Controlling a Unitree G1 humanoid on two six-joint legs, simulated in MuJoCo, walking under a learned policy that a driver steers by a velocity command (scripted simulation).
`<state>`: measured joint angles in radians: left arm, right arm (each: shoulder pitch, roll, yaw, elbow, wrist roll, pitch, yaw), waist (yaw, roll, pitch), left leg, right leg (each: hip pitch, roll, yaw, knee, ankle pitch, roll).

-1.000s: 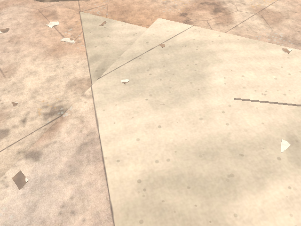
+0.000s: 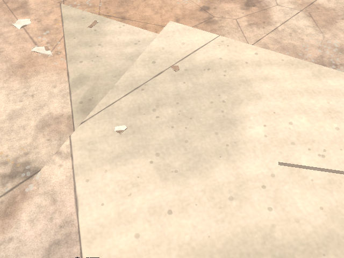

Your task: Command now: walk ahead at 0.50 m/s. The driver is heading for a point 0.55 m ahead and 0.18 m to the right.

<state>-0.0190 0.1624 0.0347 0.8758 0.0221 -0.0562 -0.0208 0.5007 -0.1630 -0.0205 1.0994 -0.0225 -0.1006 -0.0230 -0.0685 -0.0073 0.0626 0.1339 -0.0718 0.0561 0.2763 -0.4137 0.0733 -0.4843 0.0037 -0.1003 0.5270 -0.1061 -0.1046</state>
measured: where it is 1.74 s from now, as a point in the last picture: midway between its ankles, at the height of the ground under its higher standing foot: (175, 222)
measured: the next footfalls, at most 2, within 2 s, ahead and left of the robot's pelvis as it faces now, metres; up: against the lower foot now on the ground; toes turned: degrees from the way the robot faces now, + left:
right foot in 0.02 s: +0.17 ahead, -0.08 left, +0.00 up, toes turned -4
left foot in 0.56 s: +0.48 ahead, +0.09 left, +0.00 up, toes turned -2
